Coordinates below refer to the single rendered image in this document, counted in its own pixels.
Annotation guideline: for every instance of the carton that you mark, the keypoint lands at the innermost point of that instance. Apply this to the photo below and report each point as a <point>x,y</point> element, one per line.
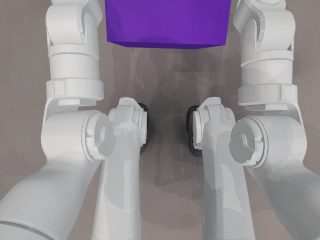
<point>167,24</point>

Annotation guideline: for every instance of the robot right upper arm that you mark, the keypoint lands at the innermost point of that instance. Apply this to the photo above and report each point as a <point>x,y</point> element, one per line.
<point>272,149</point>

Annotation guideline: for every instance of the robot right thigh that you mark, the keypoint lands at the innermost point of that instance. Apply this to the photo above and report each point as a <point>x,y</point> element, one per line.
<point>226,213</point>

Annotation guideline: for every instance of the robot left upper arm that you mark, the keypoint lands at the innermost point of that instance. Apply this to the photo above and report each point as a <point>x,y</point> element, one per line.
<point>46,204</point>

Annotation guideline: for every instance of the robot left forearm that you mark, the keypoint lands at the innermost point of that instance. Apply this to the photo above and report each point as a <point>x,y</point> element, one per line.
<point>73,51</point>

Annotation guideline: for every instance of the robot right forearm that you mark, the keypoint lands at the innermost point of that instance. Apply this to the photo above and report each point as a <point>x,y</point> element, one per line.
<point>267,32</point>

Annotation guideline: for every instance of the left robot foot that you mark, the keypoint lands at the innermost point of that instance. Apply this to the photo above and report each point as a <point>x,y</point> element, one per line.
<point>145,110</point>

